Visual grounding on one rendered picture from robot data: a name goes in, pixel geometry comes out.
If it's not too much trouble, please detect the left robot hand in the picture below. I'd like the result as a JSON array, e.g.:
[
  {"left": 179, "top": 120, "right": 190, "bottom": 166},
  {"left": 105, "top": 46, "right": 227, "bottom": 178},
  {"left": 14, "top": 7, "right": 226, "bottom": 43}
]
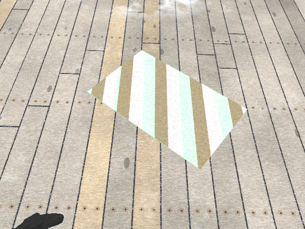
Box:
[{"left": 13, "top": 213, "right": 64, "bottom": 229}]

